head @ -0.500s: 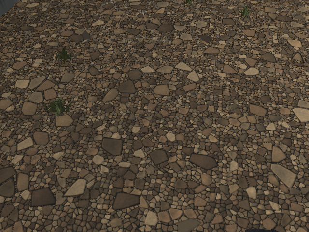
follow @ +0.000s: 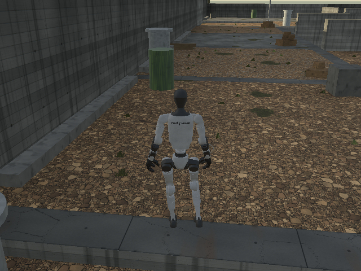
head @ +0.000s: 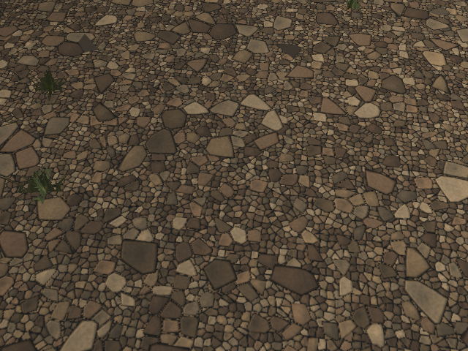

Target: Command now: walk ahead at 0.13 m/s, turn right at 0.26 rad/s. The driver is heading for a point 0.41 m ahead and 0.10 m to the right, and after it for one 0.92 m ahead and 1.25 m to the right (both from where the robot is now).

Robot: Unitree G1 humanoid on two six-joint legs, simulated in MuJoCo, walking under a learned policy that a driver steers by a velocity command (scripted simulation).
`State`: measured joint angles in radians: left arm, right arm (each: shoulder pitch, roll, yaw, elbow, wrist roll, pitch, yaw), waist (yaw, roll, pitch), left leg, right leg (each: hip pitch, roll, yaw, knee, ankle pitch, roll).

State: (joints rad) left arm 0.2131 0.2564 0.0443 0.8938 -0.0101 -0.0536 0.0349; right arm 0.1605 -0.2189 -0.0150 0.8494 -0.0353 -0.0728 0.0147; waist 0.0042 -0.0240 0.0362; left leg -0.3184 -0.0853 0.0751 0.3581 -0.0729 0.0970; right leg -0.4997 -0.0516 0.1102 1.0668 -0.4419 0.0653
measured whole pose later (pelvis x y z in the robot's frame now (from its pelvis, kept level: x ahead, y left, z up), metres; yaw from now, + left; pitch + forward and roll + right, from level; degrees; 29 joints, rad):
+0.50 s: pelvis +0.13 -0.10 +0.00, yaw -15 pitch +4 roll +2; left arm 0.32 0.25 0.07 0.82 -0.02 -0.06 -0.01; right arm 0.17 -0.30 -0.07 0.81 0.01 -0.09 0.02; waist 0.02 0.04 -0.03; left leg -0.52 0.05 0.03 1.06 -0.36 0.01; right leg -0.27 0.00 0.00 0.49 -0.28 -0.04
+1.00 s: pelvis +0.36 -0.14 +0.00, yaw -25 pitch +2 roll +1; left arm 0.27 0.31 0.09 0.74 -0.02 0.01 0.04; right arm 0.06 -0.24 -0.05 0.77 -0.03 -0.06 0.00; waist 0.02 -0.04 0.07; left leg -0.39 0.01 0.11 0.46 -0.11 0.03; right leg -0.53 -0.03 0.05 1.22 -0.50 0.05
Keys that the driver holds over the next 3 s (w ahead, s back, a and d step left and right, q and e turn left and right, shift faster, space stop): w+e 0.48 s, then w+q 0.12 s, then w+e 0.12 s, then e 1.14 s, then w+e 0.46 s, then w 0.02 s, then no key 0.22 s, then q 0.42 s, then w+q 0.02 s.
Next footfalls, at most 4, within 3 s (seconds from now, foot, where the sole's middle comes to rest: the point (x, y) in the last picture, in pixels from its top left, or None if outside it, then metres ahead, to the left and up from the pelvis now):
0.38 right None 0.12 -0.20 -0.77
0.82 left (276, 331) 0.52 -0.09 -0.77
1.28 right None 0.41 -0.33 -0.77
1.72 left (299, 318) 0.56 -0.15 -0.77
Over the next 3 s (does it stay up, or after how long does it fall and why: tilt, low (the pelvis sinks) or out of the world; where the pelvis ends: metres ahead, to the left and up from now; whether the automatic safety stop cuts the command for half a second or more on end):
stays up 0.48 -0.50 -0.01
